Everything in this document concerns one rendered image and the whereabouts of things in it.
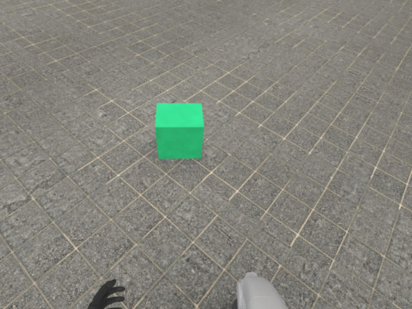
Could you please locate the right robot thigh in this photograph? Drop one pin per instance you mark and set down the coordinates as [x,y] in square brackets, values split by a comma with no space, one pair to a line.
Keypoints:
[254,292]

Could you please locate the left robot hand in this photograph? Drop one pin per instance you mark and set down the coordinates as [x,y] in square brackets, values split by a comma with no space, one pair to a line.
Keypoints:
[100,300]

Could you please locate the carton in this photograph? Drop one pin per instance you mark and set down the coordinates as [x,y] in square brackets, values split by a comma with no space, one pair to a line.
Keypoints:
[179,130]

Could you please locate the right robot shin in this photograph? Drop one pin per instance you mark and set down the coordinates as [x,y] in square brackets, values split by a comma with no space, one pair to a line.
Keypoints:
[251,274]

